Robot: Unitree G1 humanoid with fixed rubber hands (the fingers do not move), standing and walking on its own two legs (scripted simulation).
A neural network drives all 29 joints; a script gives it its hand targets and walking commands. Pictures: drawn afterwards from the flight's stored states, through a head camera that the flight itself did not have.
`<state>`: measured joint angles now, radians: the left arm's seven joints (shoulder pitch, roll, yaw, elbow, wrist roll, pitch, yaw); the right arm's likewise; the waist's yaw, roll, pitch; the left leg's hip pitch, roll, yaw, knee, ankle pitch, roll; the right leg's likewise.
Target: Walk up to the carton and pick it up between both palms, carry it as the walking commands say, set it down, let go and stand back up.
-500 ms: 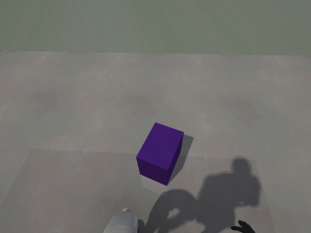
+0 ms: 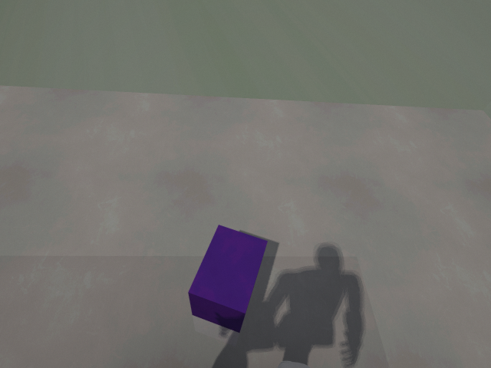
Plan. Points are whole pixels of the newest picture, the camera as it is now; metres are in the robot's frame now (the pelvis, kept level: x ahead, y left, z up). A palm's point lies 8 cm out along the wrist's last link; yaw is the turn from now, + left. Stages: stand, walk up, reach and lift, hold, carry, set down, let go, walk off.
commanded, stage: walk up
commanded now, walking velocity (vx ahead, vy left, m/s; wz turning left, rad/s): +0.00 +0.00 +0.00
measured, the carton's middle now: (229, 278) +0.51 -0.01 -0.65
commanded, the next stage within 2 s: stand in 1.74 s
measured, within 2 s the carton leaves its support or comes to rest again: neither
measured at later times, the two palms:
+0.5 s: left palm out of the picture +0.00 +0.25 -0.13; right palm out of the picture +0.02 -0.26 -0.15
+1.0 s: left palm (42, 343) +0.20 +0.34 -0.14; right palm out of the picture +0.00 -0.09 -0.14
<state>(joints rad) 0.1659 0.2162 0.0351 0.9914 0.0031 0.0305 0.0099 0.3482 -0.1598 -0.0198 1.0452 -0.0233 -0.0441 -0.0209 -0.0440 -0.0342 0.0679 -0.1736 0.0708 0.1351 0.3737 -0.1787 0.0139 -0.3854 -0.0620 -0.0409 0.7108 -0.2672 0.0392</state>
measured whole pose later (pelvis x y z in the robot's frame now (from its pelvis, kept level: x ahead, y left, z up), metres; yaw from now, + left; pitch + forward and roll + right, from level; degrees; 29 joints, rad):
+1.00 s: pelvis +0.06 +0.13 -0.01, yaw -14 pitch +1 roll +0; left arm 0.16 0.21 0.03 0.96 0.02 0.05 0.02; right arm 0.31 -0.15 -0.02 1.01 -0.03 -0.01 -0.05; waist -0.02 -0.03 0.01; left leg -0.18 0.01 0.16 0.41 -0.25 0.06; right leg -0.36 0.01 -0.06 0.82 -0.45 0.01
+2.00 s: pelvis +0.11 +0.15 -0.01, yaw -15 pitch -1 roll +0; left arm 0.31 0.17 0.02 1.12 0.02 -0.01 0.04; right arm 0.29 -0.15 -0.02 1.08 0.00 -0.01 -0.04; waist -0.02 -0.01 0.04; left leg -0.24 0.00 0.08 0.41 -0.15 0.02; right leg -0.01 -0.06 -0.07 0.35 -0.32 0.04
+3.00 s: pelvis +0.09 +0.15 -0.04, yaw -20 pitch +17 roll -1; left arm 0.12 0.09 0.05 0.44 0.04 0.48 0.02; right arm 0.07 -0.17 -0.07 0.53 -0.05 0.41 0.07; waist 0.02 -0.01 -0.06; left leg -0.77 0.02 0.03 0.70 -0.23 0.01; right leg -0.60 0.00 0.05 0.73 -0.42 0.02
